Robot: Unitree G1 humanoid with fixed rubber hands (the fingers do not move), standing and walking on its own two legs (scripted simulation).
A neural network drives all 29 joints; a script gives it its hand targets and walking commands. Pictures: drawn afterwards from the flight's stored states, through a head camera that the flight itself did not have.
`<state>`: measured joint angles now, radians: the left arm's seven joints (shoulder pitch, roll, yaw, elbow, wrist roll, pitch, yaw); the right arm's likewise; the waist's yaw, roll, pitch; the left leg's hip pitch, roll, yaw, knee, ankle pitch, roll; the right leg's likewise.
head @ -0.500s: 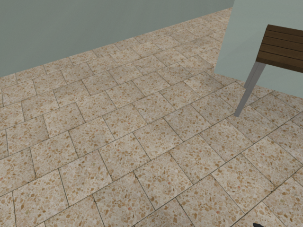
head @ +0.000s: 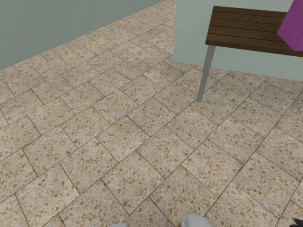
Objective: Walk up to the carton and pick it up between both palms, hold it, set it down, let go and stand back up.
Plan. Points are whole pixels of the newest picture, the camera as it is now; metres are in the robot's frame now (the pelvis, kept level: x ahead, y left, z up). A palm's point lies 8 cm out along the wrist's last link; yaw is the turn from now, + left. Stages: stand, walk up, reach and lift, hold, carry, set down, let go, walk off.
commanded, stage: walk up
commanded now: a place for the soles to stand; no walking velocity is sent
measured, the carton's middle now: out of the picture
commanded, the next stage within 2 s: none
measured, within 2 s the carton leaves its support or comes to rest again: neither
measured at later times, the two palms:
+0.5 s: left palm (112, 161) +0.33 +0.16 -0.09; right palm out of the picture +0.05 -0.47 -0.09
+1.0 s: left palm (142, 152) +0.37 +0.06 -0.11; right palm out of the picture +0.10 -0.56 -0.06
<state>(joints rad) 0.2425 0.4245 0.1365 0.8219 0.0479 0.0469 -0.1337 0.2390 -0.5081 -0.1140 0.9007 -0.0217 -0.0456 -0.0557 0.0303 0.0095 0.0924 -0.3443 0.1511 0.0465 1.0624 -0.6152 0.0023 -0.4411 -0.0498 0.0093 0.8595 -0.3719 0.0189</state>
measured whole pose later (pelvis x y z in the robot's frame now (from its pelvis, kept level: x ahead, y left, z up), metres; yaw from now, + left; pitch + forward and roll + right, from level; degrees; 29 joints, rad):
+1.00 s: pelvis +0.18 -0.22 +0.00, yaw -19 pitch -3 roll +2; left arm 0.24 0.44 0.11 0.81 0.05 0.04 -0.11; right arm 0.35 -0.46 -0.08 0.85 -0.04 -0.13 -0.06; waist -0.01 -0.10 0.08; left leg -0.39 0.15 0.17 0.87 -0.41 -0.01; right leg -0.59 -0.09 0.07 1.12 -0.48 -0.01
